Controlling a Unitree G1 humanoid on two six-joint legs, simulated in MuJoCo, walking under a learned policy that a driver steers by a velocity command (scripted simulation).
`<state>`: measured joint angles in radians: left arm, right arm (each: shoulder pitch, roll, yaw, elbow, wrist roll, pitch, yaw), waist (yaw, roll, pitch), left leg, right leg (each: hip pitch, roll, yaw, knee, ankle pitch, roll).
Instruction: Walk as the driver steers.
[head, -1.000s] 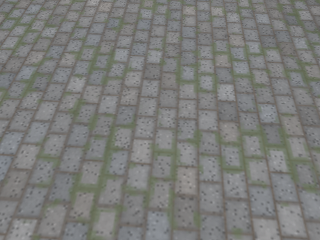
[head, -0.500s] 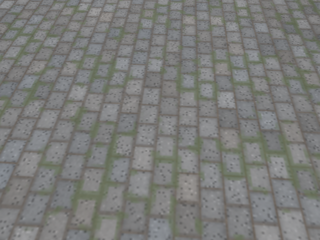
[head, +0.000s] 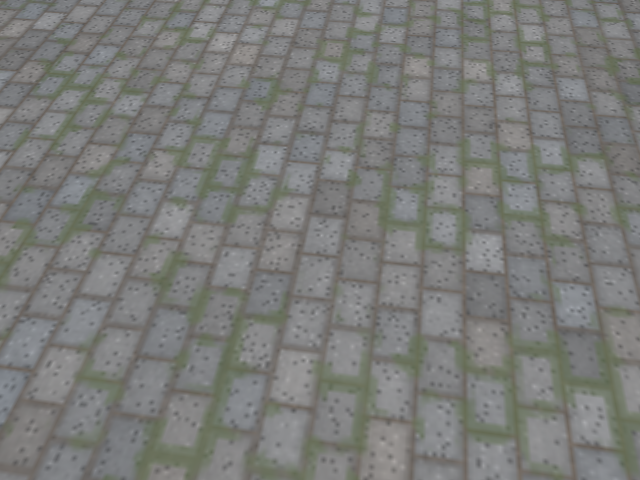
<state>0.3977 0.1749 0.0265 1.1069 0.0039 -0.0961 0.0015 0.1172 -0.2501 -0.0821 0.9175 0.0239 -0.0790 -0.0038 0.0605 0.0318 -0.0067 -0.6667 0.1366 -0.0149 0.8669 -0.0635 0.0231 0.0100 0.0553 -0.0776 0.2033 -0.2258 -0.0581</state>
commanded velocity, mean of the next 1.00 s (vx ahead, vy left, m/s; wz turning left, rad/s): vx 0.38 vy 0.00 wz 0.00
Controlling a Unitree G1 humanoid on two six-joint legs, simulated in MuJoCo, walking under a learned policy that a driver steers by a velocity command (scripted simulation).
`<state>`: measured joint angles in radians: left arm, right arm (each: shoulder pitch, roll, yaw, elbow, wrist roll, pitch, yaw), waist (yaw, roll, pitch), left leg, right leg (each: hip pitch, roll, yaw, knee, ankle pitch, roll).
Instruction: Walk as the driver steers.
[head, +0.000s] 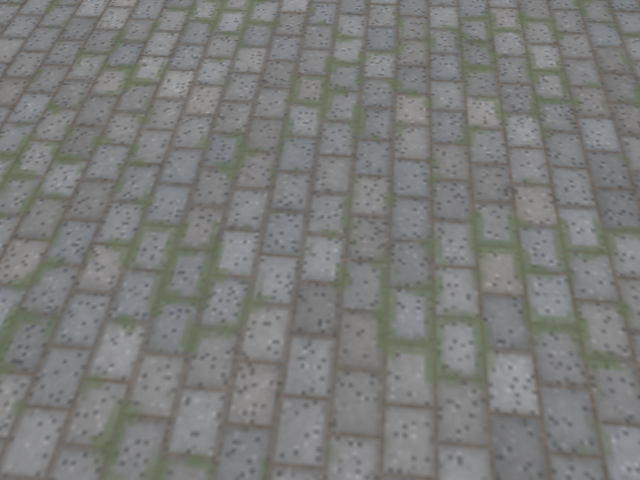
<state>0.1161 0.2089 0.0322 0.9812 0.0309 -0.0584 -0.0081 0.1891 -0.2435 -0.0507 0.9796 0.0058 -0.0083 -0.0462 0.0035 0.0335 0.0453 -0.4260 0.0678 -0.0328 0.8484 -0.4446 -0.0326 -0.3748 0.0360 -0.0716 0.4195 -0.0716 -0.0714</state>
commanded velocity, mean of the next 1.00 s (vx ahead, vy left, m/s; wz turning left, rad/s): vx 0.02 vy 0.00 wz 0.00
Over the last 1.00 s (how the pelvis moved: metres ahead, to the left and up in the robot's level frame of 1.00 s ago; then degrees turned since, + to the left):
0.50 0.02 -0.01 0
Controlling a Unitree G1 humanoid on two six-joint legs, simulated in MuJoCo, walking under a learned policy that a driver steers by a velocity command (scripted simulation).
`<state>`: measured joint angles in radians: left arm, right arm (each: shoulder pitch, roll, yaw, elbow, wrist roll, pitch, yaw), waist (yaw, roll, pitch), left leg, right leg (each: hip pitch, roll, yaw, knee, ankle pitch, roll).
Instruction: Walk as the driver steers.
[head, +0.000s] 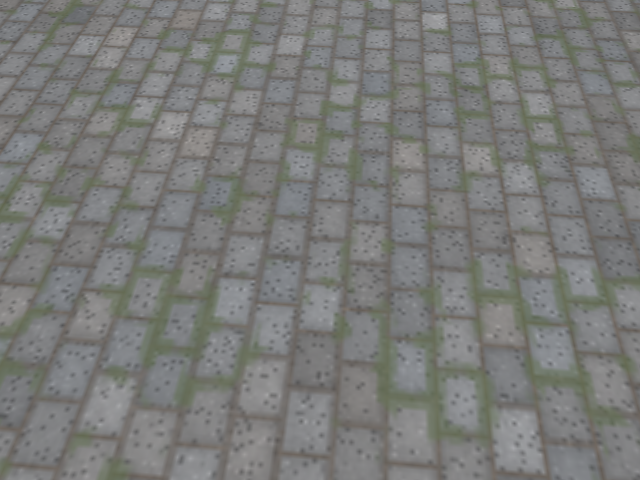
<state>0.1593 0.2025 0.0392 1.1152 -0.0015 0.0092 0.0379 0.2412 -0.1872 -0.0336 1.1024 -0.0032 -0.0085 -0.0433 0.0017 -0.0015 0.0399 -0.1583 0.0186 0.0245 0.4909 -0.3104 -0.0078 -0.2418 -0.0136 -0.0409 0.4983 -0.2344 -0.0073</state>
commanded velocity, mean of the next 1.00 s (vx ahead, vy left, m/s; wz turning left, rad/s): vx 0.08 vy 0.00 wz -0.14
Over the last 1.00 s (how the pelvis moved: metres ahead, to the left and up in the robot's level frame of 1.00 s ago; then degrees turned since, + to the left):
0.07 0.03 0.00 -1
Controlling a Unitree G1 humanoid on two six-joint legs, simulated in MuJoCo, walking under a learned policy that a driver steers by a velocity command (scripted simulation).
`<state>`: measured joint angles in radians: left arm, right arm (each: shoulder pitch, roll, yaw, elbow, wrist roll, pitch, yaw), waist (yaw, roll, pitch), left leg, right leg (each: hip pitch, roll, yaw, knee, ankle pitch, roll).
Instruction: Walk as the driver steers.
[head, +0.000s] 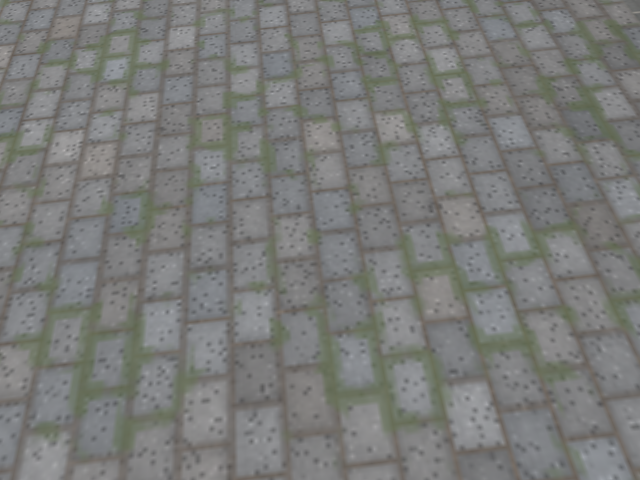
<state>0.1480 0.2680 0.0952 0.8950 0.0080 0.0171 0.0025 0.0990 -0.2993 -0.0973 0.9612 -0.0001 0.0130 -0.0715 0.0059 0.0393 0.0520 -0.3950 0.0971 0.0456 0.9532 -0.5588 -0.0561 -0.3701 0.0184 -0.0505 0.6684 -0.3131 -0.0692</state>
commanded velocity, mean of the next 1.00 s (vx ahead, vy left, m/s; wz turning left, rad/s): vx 0.23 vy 0.00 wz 0.07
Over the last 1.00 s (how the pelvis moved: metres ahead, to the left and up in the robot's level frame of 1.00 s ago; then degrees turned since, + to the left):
0.07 -0.04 -0.02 -11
